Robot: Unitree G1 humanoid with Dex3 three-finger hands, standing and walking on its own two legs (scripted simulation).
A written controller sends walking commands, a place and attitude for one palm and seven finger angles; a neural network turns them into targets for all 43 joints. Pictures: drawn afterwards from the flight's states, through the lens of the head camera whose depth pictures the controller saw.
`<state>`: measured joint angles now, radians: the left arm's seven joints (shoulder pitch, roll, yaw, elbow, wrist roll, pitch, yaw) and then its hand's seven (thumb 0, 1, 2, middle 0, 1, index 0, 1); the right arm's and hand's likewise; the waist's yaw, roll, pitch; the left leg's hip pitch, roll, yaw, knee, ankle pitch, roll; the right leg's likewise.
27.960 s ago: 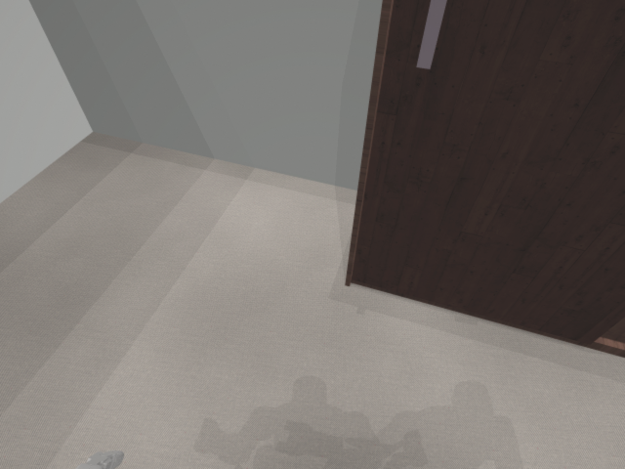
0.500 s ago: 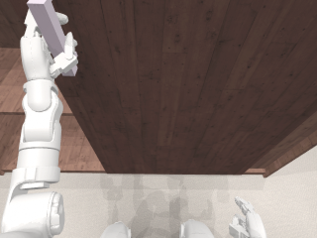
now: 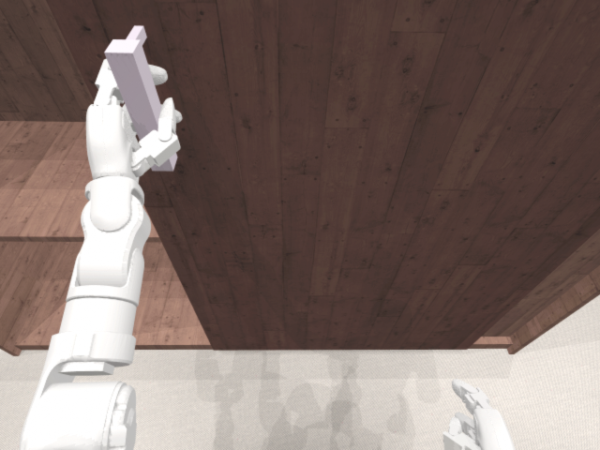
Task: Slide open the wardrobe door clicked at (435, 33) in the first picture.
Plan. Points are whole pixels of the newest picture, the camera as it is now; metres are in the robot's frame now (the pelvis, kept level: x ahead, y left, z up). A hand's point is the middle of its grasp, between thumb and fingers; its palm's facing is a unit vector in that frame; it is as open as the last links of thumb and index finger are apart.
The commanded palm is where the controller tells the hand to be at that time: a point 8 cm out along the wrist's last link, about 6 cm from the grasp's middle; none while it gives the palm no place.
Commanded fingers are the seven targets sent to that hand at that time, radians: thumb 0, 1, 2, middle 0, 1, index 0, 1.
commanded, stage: stop walking and hold the door there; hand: left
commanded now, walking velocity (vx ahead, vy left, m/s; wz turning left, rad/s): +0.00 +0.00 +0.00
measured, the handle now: (151, 102) +0.45 +0.22 +0.22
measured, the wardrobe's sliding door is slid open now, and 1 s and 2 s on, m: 0.65 0.65 0.65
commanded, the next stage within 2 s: loosen the grip on the handle in 0.14 s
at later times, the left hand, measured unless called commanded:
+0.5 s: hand (164, 130) +0.41 +0.19 +0.21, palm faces +0.31 -0.95 -0.10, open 9.3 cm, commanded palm +0.37 +0.23 +0.19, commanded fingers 0.00 -0.55 0.20 -0.40 -1.33 -0.40 -1.33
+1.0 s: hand (162, 128) +0.41 +0.20 +0.21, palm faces +0.30 -0.95 -0.11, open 14.6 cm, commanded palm +0.38 +0.24 +0.21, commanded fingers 0.00 -0.55 0.20 -0.25 -1.15 -0.25 -1.15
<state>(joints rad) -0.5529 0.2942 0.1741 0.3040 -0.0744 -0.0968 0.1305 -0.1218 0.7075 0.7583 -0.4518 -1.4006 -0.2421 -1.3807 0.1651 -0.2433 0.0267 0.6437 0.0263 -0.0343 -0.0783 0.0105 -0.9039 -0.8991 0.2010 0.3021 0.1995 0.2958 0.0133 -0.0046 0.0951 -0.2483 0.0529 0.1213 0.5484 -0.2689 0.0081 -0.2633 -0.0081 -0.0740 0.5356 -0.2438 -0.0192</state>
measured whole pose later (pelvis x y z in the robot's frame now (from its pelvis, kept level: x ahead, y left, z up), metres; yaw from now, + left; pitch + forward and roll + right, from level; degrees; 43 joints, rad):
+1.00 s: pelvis +0.00 +0.00 +0.01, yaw +2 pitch -1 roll +0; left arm -0.60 0.31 0.19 0.45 -0.06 -0.04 0.14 -0.01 -0.55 0.20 -0.42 -1.29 -0.27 -1.17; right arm 0.25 -0.23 0.00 0.74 0.03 -0.05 -0.04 0.01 -0.90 -0.90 0.20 0.30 0.20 0.30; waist -0.02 0.01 0.01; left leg -0.25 0.04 0.09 0.48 -0.22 0.01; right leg -0.25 -0.01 -0.10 0.47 -0.21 -0.03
